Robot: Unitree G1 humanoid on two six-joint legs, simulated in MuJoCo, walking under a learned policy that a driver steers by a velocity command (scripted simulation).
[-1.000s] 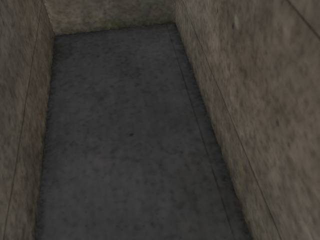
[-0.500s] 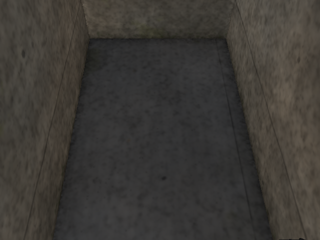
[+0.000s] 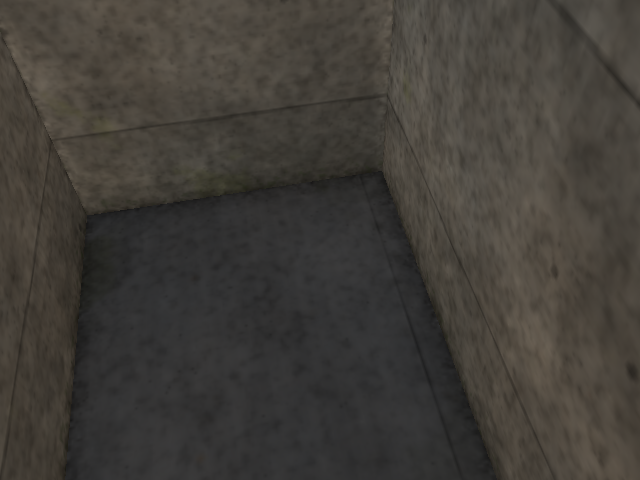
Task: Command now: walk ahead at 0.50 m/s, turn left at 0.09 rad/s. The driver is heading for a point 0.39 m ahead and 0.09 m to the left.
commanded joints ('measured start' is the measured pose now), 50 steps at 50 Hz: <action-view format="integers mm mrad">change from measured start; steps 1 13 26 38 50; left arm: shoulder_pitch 406 376 416 183 109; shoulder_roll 202 146 171 67 103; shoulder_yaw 69 47 42 10 -16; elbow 69 114 150 149 167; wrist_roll -17 -46 -91 -46 -60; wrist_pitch -11 -62 -50 103 28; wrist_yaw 11 30 1 1 7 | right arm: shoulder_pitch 25 -389 -78 -138 -51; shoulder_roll -73 -4 -137 -41 -46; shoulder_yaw -12 20 -38 2 6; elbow -80 -234 -190 -150 -98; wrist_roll -15 -66 -55 -41 -35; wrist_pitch -7 74 49 29 44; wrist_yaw -6 36 -36 -87 -82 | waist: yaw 133 98 -12 60 42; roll -164 -88 68 130 -33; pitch -103 68 -370 -17 -13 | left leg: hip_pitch -655 -749 232 -247 -93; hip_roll -13 85 367 203 104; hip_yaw -157 -91 -423 -185 -129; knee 658 297 -189 -457 -319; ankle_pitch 2 509 962 356 354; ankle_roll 64 -37 246 -19 -21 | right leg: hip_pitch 589 331 -101 135 278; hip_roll -387 -224 -7 -16 -94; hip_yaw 736 9 165 150 227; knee -314 -434 864 166 -161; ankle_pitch -567 41 -417 -69 144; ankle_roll -172 -56 15 65 23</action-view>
